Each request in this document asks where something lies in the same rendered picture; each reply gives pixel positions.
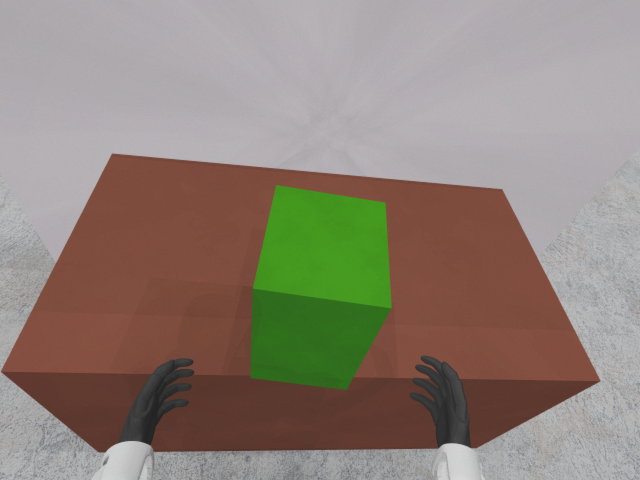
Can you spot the robot left forearm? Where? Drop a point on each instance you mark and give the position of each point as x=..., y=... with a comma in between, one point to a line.
x=129, y=460

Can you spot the pedestal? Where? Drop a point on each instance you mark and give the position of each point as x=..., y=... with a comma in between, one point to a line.
x=161, y=266

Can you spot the robot right forearm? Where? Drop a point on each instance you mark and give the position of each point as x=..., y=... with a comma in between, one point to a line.
x=456, y=462

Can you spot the robot left hand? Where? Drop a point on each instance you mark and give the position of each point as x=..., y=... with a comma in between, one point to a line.
x=149, y=406

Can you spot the carton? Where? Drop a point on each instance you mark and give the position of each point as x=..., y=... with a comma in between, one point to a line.
x=322, y=288

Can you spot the robot right hand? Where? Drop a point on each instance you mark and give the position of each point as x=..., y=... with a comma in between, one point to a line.
x=449, y=411

